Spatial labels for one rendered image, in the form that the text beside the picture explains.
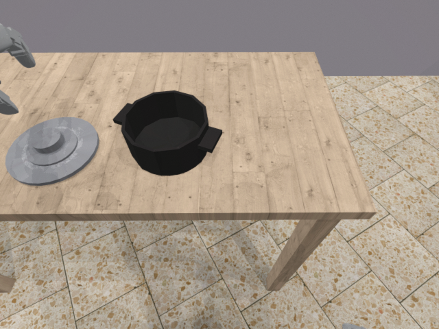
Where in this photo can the left robot hand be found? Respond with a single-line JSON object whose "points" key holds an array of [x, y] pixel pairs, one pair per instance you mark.
{"points": [[11, 41]]}

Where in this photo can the lid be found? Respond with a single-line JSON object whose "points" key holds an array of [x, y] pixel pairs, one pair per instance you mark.
{"points": [[29, 167]]}

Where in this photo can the table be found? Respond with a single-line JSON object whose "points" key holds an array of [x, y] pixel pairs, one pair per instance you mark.
{"points": [[283, 154]]}

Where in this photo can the pot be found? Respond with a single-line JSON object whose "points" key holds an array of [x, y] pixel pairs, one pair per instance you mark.
{"points": [[167, 132]]}

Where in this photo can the knob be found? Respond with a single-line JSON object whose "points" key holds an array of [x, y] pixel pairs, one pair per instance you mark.
{"points": [[47, 140]]}

